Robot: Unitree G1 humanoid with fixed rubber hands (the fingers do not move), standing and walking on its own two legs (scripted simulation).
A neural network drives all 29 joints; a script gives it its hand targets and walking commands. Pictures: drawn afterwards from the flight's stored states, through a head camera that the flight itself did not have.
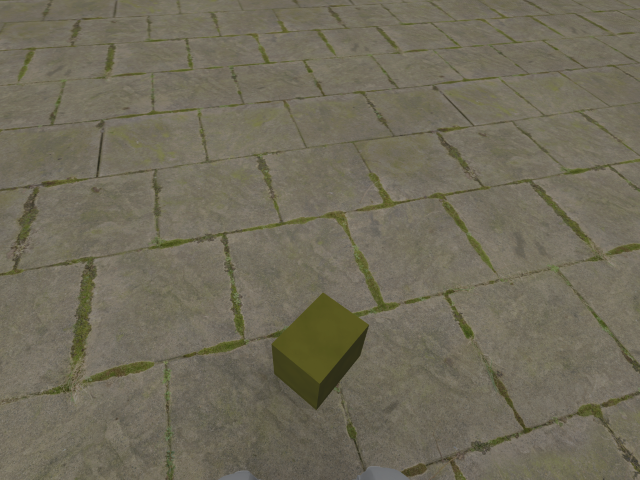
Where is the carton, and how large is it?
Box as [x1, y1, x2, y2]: [272, 293, 368, 409]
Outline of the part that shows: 324,293 322,293 272,343 274,373 316,409 360,354 368,324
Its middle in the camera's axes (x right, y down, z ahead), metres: +0.00 +0.32 +1.17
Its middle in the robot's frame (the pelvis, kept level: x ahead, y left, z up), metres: +0.59 -0.04 -0.62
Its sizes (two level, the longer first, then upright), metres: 0.226 0.171 0.201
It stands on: the floor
